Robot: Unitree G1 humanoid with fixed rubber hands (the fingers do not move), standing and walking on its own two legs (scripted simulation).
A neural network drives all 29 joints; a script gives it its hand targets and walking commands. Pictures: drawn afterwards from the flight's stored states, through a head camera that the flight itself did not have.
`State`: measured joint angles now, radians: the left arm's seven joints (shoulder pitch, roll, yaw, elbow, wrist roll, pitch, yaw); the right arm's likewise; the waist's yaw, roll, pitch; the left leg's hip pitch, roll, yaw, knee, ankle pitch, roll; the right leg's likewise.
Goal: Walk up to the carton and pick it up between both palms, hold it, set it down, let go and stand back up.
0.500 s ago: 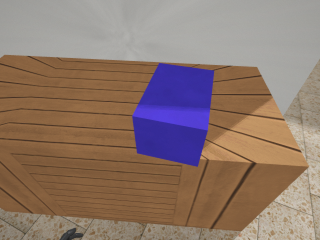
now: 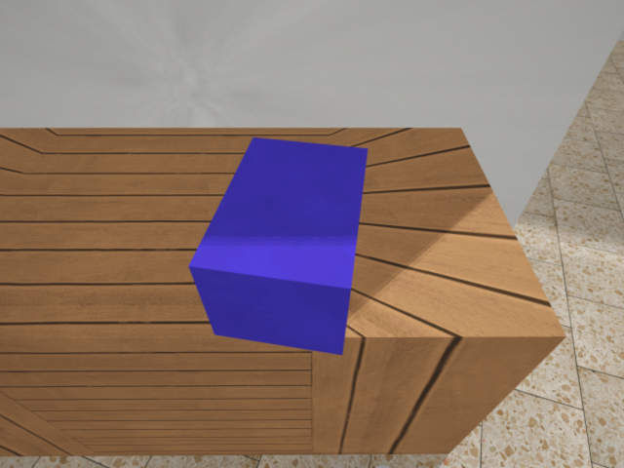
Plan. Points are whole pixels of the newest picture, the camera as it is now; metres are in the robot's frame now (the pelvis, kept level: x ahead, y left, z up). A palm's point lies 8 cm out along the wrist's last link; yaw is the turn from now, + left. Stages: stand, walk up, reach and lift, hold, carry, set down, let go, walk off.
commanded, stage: walk up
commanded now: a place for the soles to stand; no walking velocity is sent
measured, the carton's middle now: (294, 237) +0.47 +0.03 +0.02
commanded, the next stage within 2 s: none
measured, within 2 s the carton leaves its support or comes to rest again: neither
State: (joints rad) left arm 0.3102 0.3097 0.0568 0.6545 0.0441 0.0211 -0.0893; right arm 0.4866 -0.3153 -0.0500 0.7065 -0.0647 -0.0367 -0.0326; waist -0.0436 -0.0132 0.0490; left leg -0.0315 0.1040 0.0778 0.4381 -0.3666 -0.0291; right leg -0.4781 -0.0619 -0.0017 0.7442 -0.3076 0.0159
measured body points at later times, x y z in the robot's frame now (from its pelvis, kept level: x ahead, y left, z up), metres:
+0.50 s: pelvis +0.05 -0.04 -0.01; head +0.08 -0.06 +0.44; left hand +0.11 +0.26 -0.10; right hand +0.18 -0.31 -0.13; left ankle +0.04 +0.12 -0.69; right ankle +0.13 -0.16 -0.73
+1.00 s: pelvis +0.04 +0.02 +0.00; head +0.05 +0.01 +0.45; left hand +0.12 +0.29 -0.10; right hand +0.16 -0.23 -0.11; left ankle +0.02 +0.13 -0.73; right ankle +0.07 -0.10 -0.73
